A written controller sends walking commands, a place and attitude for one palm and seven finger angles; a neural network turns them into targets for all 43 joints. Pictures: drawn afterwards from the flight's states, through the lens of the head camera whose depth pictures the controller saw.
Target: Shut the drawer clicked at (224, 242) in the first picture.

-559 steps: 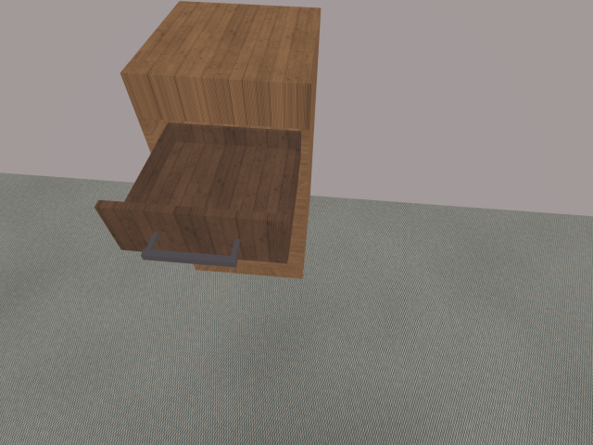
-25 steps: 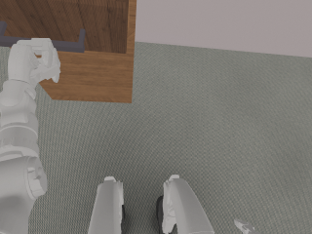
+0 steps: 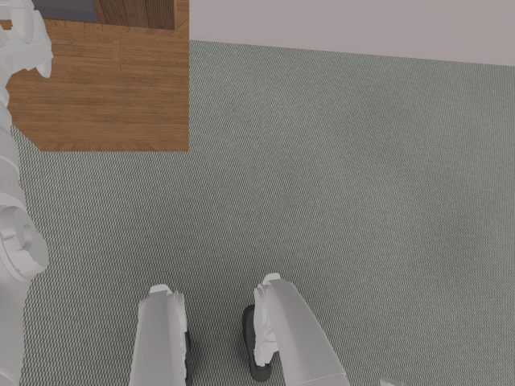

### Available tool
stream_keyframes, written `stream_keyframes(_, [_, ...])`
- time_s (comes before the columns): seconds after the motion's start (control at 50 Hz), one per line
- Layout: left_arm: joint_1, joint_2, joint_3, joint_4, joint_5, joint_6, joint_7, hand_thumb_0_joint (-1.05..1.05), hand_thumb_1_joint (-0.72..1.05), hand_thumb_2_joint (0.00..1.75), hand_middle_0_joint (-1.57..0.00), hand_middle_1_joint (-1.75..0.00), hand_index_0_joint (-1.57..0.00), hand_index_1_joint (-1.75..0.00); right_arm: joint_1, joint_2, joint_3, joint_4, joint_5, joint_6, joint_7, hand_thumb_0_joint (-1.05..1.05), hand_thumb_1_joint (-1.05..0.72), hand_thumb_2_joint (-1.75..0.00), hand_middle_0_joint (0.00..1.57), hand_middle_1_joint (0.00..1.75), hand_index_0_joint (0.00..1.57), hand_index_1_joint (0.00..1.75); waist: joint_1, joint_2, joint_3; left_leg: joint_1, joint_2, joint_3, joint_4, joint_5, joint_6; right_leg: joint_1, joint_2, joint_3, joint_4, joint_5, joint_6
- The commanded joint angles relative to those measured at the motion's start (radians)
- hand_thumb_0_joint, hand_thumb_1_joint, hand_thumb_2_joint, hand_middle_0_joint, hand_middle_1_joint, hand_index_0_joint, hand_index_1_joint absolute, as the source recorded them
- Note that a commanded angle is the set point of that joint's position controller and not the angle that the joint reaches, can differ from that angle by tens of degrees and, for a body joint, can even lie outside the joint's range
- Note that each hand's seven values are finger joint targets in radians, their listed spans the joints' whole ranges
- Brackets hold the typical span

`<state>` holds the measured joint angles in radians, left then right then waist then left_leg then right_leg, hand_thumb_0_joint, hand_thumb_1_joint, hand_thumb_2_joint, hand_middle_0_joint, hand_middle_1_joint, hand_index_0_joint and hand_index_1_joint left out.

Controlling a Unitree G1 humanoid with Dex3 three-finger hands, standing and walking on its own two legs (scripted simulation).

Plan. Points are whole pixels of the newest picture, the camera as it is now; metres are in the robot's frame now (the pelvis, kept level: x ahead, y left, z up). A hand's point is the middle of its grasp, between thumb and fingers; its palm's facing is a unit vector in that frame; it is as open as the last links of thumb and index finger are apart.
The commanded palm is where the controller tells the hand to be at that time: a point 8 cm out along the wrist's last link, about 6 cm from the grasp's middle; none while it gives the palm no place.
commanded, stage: push the drawer shut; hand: left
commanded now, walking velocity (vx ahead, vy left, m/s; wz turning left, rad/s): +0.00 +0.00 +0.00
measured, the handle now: out of the picture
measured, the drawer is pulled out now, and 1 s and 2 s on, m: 0.04 0.00 0.00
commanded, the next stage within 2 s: pull the fist back off the drawer in 0.62 s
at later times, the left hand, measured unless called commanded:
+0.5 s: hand (42, 10) +0.61 +0.24 +0.05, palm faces +0.01 -1.00 -0.05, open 3.3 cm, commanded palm +0.64 +0.22 +0.06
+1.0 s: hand (40, 9) +0.61 +0.24 +0.05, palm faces +0.00 -1.00 -0.06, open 3.4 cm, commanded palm +0.63 +0.21 +0.06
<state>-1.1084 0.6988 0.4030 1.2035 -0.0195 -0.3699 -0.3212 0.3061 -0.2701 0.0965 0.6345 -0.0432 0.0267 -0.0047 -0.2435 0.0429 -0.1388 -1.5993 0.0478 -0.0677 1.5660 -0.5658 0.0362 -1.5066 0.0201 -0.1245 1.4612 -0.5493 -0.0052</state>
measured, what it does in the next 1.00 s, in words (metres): stands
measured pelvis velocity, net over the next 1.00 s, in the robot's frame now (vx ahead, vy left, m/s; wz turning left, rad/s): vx -0.01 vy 0.00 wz -0.04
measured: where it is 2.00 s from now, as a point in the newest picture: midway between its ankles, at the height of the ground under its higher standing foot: (220, 362)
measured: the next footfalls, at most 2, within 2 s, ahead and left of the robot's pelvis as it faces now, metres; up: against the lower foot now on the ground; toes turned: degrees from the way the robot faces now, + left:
none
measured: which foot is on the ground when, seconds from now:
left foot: down 0.00-1.00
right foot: down 0.00-1.00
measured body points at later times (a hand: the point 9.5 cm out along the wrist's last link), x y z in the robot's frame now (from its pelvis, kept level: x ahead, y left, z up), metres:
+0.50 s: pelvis +0.00 +0.00 -0.01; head +0.23 +0.06 +0.37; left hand +0.60 +0.29 +0.06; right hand -0.02 -0.26 -0.09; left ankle +0.06 +0.10 -0.55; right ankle +0.06 -0.12 -0.55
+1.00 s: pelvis -0.01 +0.00 -0.01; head +0.22 +0.08 +0.36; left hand +0.60 +0.29 +0.06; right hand -0.04 -0.25 -0.09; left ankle +0.06 +0.10 -0.55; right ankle +0.06 -0.12 -0.55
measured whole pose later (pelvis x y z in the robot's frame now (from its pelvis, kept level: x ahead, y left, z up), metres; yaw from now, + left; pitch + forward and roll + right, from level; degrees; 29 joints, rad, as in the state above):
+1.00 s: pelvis -0.01 +0.00 -0.01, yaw -2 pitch +37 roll -11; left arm -1.38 0.89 0.35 1.27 0.09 -0.22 -0.31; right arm 0.35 -0.25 0.16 0.62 -0.07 0.01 -0.01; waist -0.34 0.04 -0.10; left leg -1.72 0.05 -0.10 1.61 -0.54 0.04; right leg -1.60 0.03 -0.15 1.47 -0.52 0.00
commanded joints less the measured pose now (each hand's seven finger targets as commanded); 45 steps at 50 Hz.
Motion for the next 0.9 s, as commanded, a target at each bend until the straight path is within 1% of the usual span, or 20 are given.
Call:
stream_keyframes(0.0, [-0.578, 0.254, 0.030, -0.224, -0.005, -0.051, 0.025, 0.00, 0.90, 0.90, -1.40, -1.60, -1.40, -1.60, 0.215, -0.229, -0.067, -0.026, -0.006, -0.003, -0.017, 0.00, -0.90, -0.90, 0.20, 0.30, 0.20, 0.30, -0.064, 0.288, -0.585, 0.618, 0.003, -0.105, -0.197, 0.223, 0.002, 0.101, 0.035, 0.048, -0.164, 0.121, -0.034])
stream_keyframes(0.02, [-0.597, 0.240, 0.017, -0.230, -0.006, -0.045, 0.026, 0.00, 0.90, 0.90, -1.40, -1.60, -1.40, -1.60, 0.222, -0.227, -0.067, -0.023, -0.007, -0.003, -0.016, 0.00, -0.90, -0.90, 0.20, 0.30, 0.20, 0.30, -0.076, 0.288, -0.593, 0.623, 0.004, -0.101, -0.190, 0.244, 0.005, 0.103, 0.035, 0.049, -0.168, 0.135, -0.030])
stream_keyframes(0.04, [-0.606, 0.275, 0.036, -0.240, 0.005, -0.044, 0.027, 0.00, 0.90, 0.90, -1.40, -1.60, -1.40, -1.60, 0.229, -0.229, -0.066, -0.022, -0.008, 0.001, -0.016, 0.00, -0.90, -0.90, 0.20, 0.30, 0.20, 0.30, -0.066, 0.306, -0.616, 0.632, 0.006, -0.104, -0.186, 0.261, 0.001, 0.105, 0.035, 0.046, -0.157, 0.142, -0.033])
stream_keyframes(0.06, [-0.610, 0.262, 0.027, -0.237, 0.005, -0.038, 0.026, 0.00, 0.90, 0.90, -1.40, -1.60, -1.40, -1.60, 0.232, -0.228, -0.066, -0.024, -0.009, 0.002, -0.014, 0.00, -0.90, -0.90, 0.20, 0.30, 0.20, 0.30, -0.071, 0.322, -0.621, 0.645, 0.005, -0.104, -0.183, 0.277, 0.000, 0.098, 0.036, 0.046, -0.161, 0.151, -0.033])
stream_keyframes(0.08, [-0.617, 0.274, 0.034, -0.234, 0.007, -0.034, 0.027, 0.00, 0.90, 0.90, -1.40, -1.60, -1.40, -1.60, 0.235, -0.228, -0.064, -0.021, -0.010, 0.003, -0.013, 0.00, -0.90, -0.90, 0.20, 0.30, 0.20, 0.30, -0.074, 0.307, -0.626, 0.638, 0.006, -0.104, -0.179, 0.276, 0.002, 0.106, 0.037, 0.046, -0.161, 0.152, -0.032])
stream_keyframes(0.12, [-0.624, 0.306, 0.051, -0.246, 0.016, -0.034, 0.027, 0.00, 0.90, 0.90, -1.40, -1.60, -1.40, -1.60, 0.242, -0.230, -0.062, -0.025, -0.011, 0.007, -0.012, 0.00, -0.90, -0.90, 0.20, 0.30, 0.20, 0.30, -0.066, 0.345, -0.645, 0.668, 0.009, -0.113, -0.181, 0.310, -0.004, 0.095, 0.036, 0.042, -0.153, 0.163, -0.035])
stream_keyframes(0.14, [-0.638, 0.285, 0.035, -0.256, 0.018, -0.031, 0.027, 0.00, 0.90, 0.90, -1.40, -1.60, -1.40, -1.60, 0.247, -0.228, -0.063, -0.023, -0.013, 0.009, -0.009, 0.00, -0.90, -0.90, 0.20, 0.30, 0.20, 0.30, -0.074, 0.349, -0.654, 0.686, 0.011, -0.117, -0.178, 0.333, -0.004, 0.087, 0.037, 0.040, -0.152, 0.175, -0.035])
stream_keyframes(0.18, [-0.645, 0.271, 0.026, -0.249, 0.022, -0.019, 0.027, 0.00, 0.90, 0.90, -1.40, -1.60, -1.40, -1.60, 0.255, -0.227, -0.063, -0.020, -0.015, 0.012, -0.005, 0.00, -0.90, -0.90, 0.20, 0.30, 0.20, 0.30, -0.082, 0.356, -0.639, 0.695, 0.014, -0.121, -0.180, 0.331, -0.006, 0.074, 0.038, 0.037, -0.156, 0.177, -0.035])
stream_keyframes(0.3, [-0.694, 0.324, 0.044, -0.230, 0.045, 0.001, 0.036, 0.00, 0.90, 0.90, -1.40, -1.60, -1.40, -1.60, 0.275, -0.225, -0.052, -0.018, -0.018, 0.019, -0.004, 0.00, -0.90, -0.90, 0.20, 0.30, 0.20, 0.30, -0.099, 0.356, -0.623, 0.655, 0.015, -0.113, -0.165, 0.330, 0.004, 0.083, 0.041, 0.039, -0.156, 0.180, -0.032])
stream_keyframes(0.34, [-0.715, 0.299, 0.010, -0.211, 0.056, 0.010, 0.037, 0.00, 0.90, 0.90, -1.40, -1.60, -1.40, -1.60, 0.277, -0.225, -0.050, -0.013, -0.020, 0.022, -0.004, 0.00, -0.90, -0.90, 0.20, 0.30, 0.20, 0.30, -0.116, 0.370, -0.605, 0.654, 0.017, -0.116, -0.161, 0.324, 0.002, 0.056, 0.042, 0.034, -0.152, 0.177, -0.032])
stream_keyframes(0.38, [-0.733, 0.337, 0.030, -0.213, 0.061, 0.013, 0.041, 0.00, 0.90, 0.90, -1.40, -1.60, -1.40, -1.60, 0.289, -0.225, -0.045, -0.012, -0.024, 0.022, -0.005, 0.00, -0.90, -0.90, 0.20, 0.30, 0.20, 0.30, -0.120, 0.356, -0.612, 0.630, 0.015, -0.107, -0.149, 0.334, 0.008, 0.085, 0.044, 0.039, -0.156, 0.186, -0.030])
stream_keyframes(0.42, [-0.751, 0.342, 0.029, -0.223, 0.067, 0.012, 0.040, 0.00, 0.90, 0.90, -1.40, -1.60, -1.40, -1.60, 0.294, -0.225, -0.046, -0.014, -0.026, 0.022, -0.005, 0.00, -0.90, -0.90, 0.20, 0.30, 0.20, 0.30, -0.125, 0.384, -0.637, 0.654, 0.017, -0.109, -0.143, 0.359, 0.008, 0.075, 0.045, 0.038, -0.150, 0.197, -0.031])
stream_keyframes(0.52, [-0.811, 0.297, -0.027, -0.210, 0.070, 0.026, 0.038, 0.00, 0.90, 0.90, -1.40, -1.60, -1.40, -1.60, 0.294, -0.224, -0.040, -0.003, -0.025, 0.019, -0.009, 0.00, -0.90, -0.90, 0.20, 0.30, 0.20, 0.30, -0.154, 0.408, -0.589, 0.635, 0.016, -0.110, -0.147, 0.296, 0.008, 0.038, 0.047, 0.034, -0.154, 0.171, -0.030])
stream_keyframes(0.58, [-0.835, 0.303, -0.040, -0.211, 0.070, 0.037, 0.041, 0.00, 0.90, 0.90, -1.40, -1.60, -1.40, -1.60, 0.292, -0.228, -0.034, 0.002, -0.025, 0.010, -0.018, 0.00, -0.90, -0.90, 0.20, 0.30, 0.20, 0.30, -0.167, 0.408, -0.586, 0.618, 0.019, -0.110, -0.149, 0.249, 0.013, 0.028, 0.047, 0.035, -0.156, 0.150, -0.028])
stream_keyframes(0.6, [-0.847, 0.307, -0.042, -0.223, 0.071, 0.035, 0.041, 0.00, 0.90, 0.90, -1.40, -1.60, -1.40, -1.60, 0.295, -0.227, -0.033, 0.000, -0.026, 0.006, -0.019, 0.00, -0.90, -0.90, 0.20, 0.30, 0.20, 0.30, -0.165, 0.447, -0.596, 0.639, 0.018, -0.112, -0.152, 0.266, 0.010, 0.017, 0.045, 0.033, -0.151, 0.157, -0.031])
stream_keyframes(0.66, [-0.856, 0.309, -0.053, -0.211, 0.072, 0.046, 0.037, 0.00, 0.90, 0.90, -1.40, -1.60, -1.40, -1.60, 0.289, -0.232, -0.028, 0.004, -0.023, -0.003, -0.025, 0.00, -0.90, -0.90, 0.20, 0.30, 0.20, 0.30, -0.173, 0.436, -0.596, 0.623, 0.020, -0.111, -0.154, 0.225, 0.011, 0.021, 0.045, 0.034, -0.155, 0.142, -0.028])
stream_keyframes(0.7, [-0.865, 0.312, -0.059, -0.215, 0.072, 0.047, 0.038, 0.00, 0.90, 0.90, -1.40, -1.60, -1.40, -1.60, 0.288, -0.231, -0.023, 0.008, -0.022, -0.011, -0.028, 0.00, -0.90, -0.90, 0.20, 0.30, 0.20, 0.30, -0.177, 0.477, -0.583, 0.636, 0.022, -0.112, -0.160, 0.223, 0.010, 0.004, 0.045, 0.031, -0.153, 0.141, -0.030])
stream_keyframes(0.76, [-0.853, 0.291, -0.072, -0.202, 0.075, 0.061, 0.037, 0.00, 0.90, 0.90, -1.40, -1.60, -1.40, -1.60, 0.283, -0.237, -0.023, 0.003, -0.023, -0.013, -0.029, 0.00, -0.90, -0.90, 0.20, 0.30, 0.20, 0.30, -0.174, 0.462, -0.570, 0.640, 0.024, -0.131, -0.175, 0.182, 0.005, -0.015, 0.044, 0.024, -0.150, 0.126, -0.032])
stream_keyframes(0.82, [-0.847, 0.306, -0.054, -0.203, 0.077, 0.068, 0.040, 0.00, 0.90, 0.90, -1.40, -1.60, -1.40, -1.60, 0.289, -0.238, -0.023, -0.002, -0.024, -0.015, -0.027, 0.00, -0.90, -0.90, 0.20, 0.30, 0.20, 0.30, -0.169, 0.454, -0.577, 0.649, 0.025, -0.140, -0.179, 0.181, 0.004, -0.018, 0.043, 0.021, -0.146, 0.128, -0.032])
stream_keyframes(0.88, [-0.824, 0.311, -0.047, -0.169, 0.075, 0.084, 0.039, 0.00, 0.90, 0.90, -1.40, -1.60, -1.40, -1.60, 0.286, -0.236, -0.020, -0.011, -0.022, -0.015, -0.026, 0.00, -0.90, -0.90, 0.20, 0.30, 0.20, 0.30, -0.167, 0.411, -0.542, 0.570, 0.019, -0.121, -0.176, 0.127, 0.011, 0.017, 0.047, 0.030, -0.157, 0.103, -0.030])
